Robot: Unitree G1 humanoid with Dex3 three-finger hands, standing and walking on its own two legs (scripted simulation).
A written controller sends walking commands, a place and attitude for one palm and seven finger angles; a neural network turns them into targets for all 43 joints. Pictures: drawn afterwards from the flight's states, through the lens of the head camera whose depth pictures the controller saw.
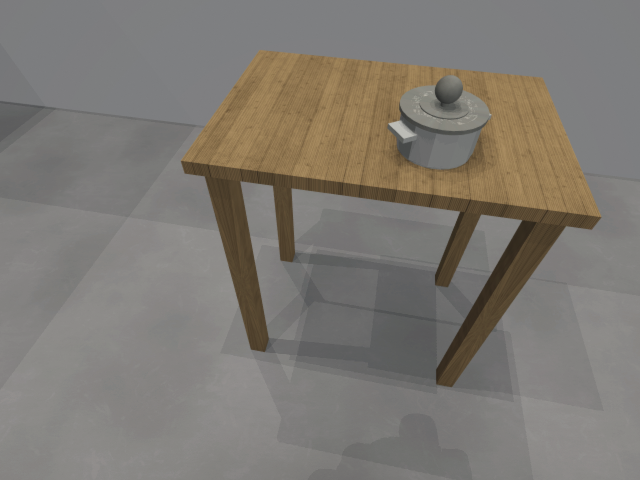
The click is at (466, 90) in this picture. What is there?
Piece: lid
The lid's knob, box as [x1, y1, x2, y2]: [435, 75, 462, 103]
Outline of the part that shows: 453,75 447,75 442,77 436,84 435,94 437,98 442,102 452,102 456,100 461,93 461,82 457,77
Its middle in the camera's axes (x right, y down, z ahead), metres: +0.22 -0.26 +0.67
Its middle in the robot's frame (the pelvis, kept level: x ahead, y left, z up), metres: +0.70 -0.18 +0.15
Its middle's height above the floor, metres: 0.93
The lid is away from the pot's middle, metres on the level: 0.00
